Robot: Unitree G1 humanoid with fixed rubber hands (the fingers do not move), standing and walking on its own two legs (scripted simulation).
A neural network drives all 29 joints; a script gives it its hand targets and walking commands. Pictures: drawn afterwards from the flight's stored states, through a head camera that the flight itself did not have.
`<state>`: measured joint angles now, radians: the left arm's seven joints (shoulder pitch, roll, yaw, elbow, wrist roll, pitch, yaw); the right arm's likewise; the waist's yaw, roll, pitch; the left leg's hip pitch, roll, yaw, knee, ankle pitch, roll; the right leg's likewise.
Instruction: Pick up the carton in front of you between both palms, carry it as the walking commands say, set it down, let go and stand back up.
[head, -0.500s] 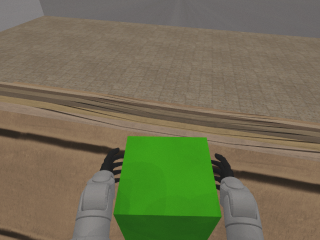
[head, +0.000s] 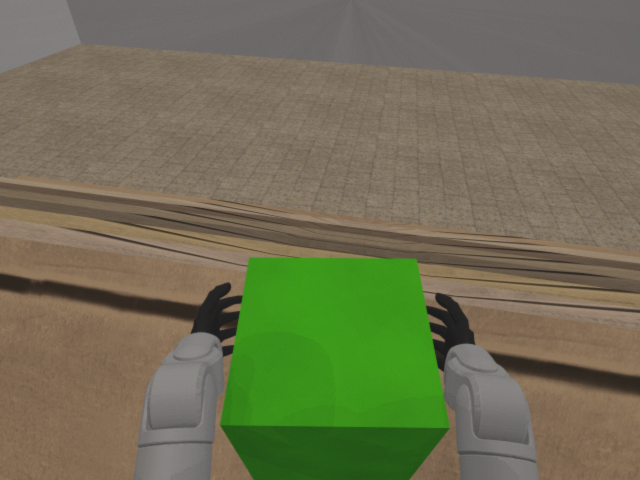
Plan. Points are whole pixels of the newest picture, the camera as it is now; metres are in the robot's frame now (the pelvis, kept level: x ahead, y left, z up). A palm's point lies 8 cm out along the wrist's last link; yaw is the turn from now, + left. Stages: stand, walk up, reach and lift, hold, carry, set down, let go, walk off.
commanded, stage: carry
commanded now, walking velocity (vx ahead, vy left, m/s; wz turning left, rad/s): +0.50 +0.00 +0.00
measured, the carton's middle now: (331, 376) +0.29 +0.00 +0.01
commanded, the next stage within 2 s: none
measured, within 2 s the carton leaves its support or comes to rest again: neither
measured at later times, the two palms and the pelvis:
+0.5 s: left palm (251, 226) +0.51 +0.14 +0.09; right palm (436, 243) +0.48 -0.16 +0.09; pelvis +0.23 +0.00 +0.00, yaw -3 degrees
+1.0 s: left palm (295, 153) +0.80 +0.09 +0.07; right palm (426, 158) +0.81 -0.21 +0.07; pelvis +0.55 -0.07 +0.01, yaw +1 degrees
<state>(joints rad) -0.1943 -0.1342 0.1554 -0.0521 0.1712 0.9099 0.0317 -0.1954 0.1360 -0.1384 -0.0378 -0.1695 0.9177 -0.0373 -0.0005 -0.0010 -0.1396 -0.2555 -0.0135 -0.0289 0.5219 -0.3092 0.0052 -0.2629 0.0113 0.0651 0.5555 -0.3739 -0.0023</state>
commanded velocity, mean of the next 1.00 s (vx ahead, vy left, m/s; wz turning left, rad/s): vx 0.50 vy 0.00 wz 0.00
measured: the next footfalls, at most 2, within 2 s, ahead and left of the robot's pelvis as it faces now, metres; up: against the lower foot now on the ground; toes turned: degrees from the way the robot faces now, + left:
left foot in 0.36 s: +0.25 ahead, +0.08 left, +0.00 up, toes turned +9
right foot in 0.76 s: +0.59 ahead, -0.14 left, +0.00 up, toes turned -13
